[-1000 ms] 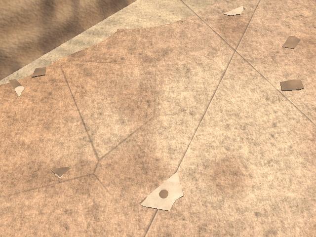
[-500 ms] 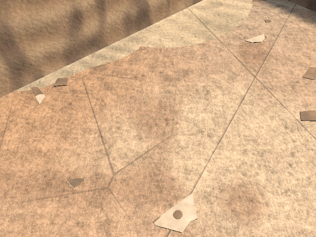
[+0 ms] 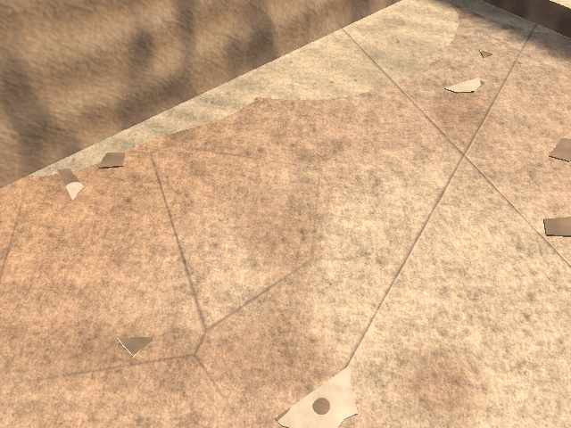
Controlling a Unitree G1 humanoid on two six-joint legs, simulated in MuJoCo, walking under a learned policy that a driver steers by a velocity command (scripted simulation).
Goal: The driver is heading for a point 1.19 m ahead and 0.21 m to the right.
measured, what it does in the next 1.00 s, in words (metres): walks ahead: right foot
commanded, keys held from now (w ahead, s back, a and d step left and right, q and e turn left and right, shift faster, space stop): no key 0.56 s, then w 0.44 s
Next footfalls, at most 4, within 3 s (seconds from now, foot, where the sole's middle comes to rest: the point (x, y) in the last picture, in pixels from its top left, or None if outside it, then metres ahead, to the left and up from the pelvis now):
0.96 right None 0.19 -0.17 -0.78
1.46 left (283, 418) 0.55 0.03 -0.78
1.80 right None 0.51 -0.21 -0.78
2.56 right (375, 296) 0.89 -0.22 -0.78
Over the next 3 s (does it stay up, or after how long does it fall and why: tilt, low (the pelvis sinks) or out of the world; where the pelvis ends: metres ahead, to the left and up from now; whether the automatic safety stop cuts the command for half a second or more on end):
stays up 0.96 -0.15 0.00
